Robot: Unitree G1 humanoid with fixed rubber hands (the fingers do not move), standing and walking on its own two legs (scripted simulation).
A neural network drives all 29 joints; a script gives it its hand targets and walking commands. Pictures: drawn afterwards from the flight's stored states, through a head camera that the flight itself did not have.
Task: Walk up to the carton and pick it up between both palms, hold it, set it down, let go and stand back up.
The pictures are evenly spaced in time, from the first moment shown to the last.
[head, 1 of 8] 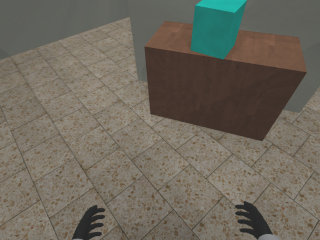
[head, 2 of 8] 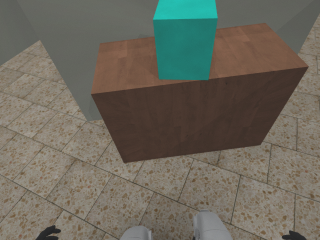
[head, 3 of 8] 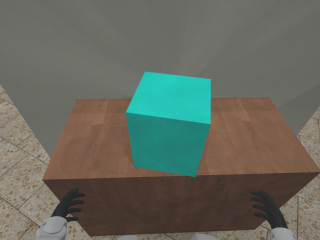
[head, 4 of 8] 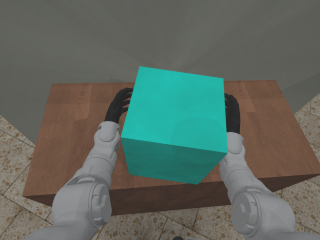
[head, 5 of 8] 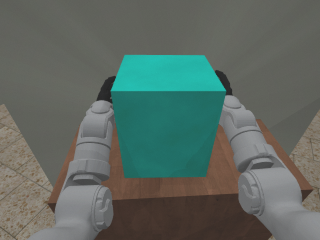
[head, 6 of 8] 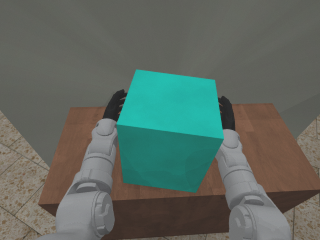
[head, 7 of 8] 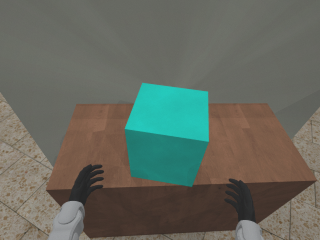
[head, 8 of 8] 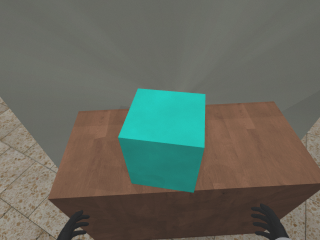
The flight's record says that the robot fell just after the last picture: no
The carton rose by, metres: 0.20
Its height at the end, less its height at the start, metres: +0.00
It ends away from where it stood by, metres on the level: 0.02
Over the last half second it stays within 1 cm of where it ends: yes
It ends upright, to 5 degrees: yes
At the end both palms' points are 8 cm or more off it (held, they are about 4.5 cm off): yes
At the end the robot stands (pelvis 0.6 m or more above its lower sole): yes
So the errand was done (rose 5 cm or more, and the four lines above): yes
